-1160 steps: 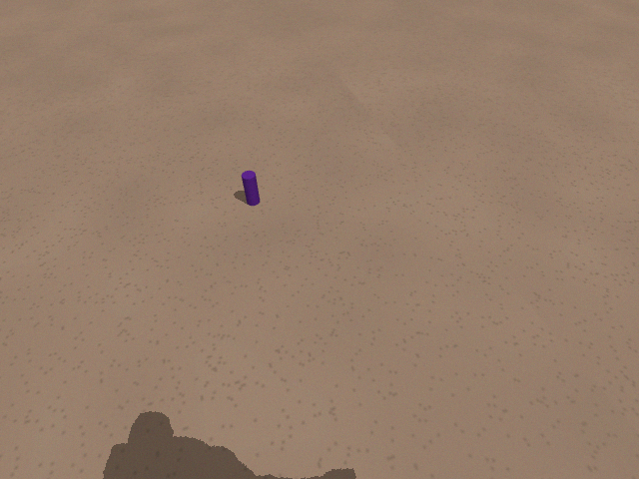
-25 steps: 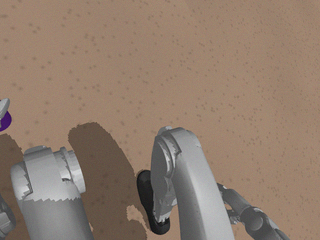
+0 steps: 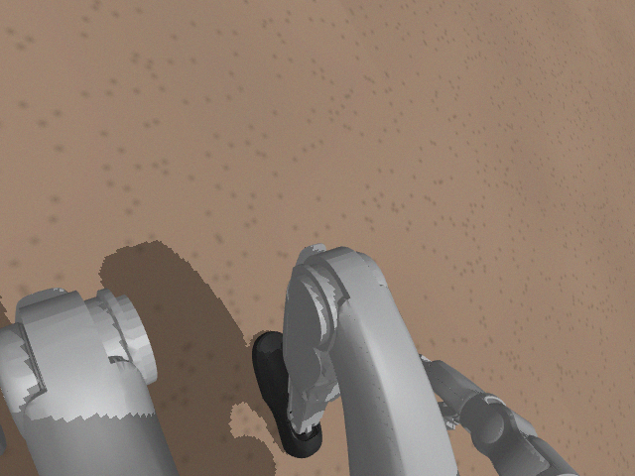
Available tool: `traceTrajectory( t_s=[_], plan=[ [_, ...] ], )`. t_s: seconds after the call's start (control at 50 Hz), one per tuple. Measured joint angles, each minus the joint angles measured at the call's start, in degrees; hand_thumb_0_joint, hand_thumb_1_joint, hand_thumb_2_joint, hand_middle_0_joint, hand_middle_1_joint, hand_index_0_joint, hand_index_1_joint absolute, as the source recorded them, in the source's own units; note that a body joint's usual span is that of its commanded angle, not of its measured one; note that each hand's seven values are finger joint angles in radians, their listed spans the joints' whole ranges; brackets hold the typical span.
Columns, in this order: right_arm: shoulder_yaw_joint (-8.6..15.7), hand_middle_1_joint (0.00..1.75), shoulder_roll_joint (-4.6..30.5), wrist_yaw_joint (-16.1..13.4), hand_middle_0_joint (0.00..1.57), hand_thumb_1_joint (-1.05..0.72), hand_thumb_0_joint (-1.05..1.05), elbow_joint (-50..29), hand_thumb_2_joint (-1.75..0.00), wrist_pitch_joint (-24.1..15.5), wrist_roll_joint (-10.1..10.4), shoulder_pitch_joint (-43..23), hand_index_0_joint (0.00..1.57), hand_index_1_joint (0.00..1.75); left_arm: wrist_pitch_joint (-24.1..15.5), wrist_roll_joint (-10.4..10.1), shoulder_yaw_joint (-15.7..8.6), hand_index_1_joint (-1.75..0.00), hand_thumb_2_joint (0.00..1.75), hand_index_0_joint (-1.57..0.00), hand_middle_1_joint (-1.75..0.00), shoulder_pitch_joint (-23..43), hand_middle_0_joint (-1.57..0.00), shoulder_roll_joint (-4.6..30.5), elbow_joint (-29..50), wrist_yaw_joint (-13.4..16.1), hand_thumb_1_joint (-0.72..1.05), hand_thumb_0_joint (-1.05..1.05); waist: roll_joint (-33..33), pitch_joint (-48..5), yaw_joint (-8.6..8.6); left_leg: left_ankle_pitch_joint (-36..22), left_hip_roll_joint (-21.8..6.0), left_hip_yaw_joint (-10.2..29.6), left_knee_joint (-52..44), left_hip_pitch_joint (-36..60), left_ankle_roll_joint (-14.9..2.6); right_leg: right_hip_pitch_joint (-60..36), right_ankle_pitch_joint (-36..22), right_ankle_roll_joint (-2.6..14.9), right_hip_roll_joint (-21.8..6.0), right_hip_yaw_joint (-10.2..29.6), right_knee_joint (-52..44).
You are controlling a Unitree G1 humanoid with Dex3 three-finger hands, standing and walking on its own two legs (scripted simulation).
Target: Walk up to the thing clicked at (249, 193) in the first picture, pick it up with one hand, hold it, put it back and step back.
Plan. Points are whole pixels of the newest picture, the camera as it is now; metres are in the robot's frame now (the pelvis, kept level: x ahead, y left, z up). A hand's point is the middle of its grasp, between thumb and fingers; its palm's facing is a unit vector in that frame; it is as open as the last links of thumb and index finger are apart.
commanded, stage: lower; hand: left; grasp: from the side
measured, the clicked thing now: out of the picture +0.43 +0.31 -0.19
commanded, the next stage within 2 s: loosen in 0.22 s
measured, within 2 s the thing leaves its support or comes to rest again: rests again in 0.32 s
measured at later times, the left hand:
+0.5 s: hand out of the picture +0.43 +0.30 -0.16, palm faces +0.40 -0.92 +0.00, open 9.0 cm
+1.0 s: hand out of the picture +0.43 +0.31 -0.16, palm faces +0.39 -0.92 +0.01, open 15.7 cm
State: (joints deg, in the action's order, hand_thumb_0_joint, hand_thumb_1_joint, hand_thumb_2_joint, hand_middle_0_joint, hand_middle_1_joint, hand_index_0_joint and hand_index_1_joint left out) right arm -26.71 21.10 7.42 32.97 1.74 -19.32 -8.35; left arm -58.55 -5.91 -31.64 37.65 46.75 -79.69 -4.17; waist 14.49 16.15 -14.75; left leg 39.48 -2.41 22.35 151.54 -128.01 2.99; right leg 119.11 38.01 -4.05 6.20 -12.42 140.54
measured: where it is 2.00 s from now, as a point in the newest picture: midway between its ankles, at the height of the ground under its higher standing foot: (213, 453)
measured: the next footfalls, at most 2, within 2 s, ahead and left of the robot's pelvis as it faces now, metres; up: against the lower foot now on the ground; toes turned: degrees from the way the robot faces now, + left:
none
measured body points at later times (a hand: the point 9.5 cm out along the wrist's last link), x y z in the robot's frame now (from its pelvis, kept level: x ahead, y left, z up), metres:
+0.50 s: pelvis +0.00 +0.01 +0.00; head +0.23 +0.19 +0.34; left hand +0.40 +0.35 -0.16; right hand +0.16 -0.24 -0.04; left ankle +0.08 +0.14 -0.25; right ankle +0.13 -0.12 -0.25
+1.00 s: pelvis +0.00 +0.01 +0.00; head +0.22 +0.19 +0.34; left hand +0.41 +0.35 -0.16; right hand +0.17 -0.23 -0.03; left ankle +0.08 +0.14 -0.25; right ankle +0.13 -0.12 -0.25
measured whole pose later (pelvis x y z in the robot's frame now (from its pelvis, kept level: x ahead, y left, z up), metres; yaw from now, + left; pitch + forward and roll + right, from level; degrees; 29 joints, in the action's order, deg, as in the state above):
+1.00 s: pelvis +0.00 +0.01 +0.00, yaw -2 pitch +12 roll -17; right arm -29.4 21.1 7.7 30.7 1.7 -20.2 -9.5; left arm -61.6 -6.6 -30.6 37.5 48.4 -80.8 -2.4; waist 16.0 17.0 -14.5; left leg 39.9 -2.8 24.2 152.4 -127.5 1.9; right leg 117.5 37.3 -4.2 7.1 -13.8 139.2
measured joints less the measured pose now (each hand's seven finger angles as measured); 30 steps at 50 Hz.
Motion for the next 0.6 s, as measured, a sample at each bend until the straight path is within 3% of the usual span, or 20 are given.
traceTrajectory(
  t_s=[0.42, 0.6],
  plan=[
    [-2.0, 0.30, 0.1, 0.3, 0.21, -0.90, 0.00, -1.0, -0.90, 0.0, -1.1, -0.9, 0.21, 0.30, -2.2, 0.3, 0.7, -1.01, 1.09, -0.76, -1.00, -0.3, -0.85, 1.5, -1.6, 2.3, -0.23, 0.04, 1.2, 1.2, -0.06, 0.5, 0.0, 1.5, 0.9, 0.4, -0.48, -1.2, -0.1, -0.36, 0.6, -1.1, -0.6],
    [-2.3, 0.30, 0.0, 0.2, 0.21, -0.91, 0.00, -1.1, -0.90, 0.0, -1.3, -1.4, 0.21, 0.30, -3.1, 0.1, 0.7, -0.83, 0.77, -0.78, -0.83, -0.1, -0.83, 1.6, -0.8, 2.3, -0.16, 0.02, 1.6, 1.3, 0.10, 0.5, 0.0, 1.8, 1.0, 0.6, -0.62, -1.6, -0.2, -0.35, 0.7, -1.3, -0.8]
  ],
)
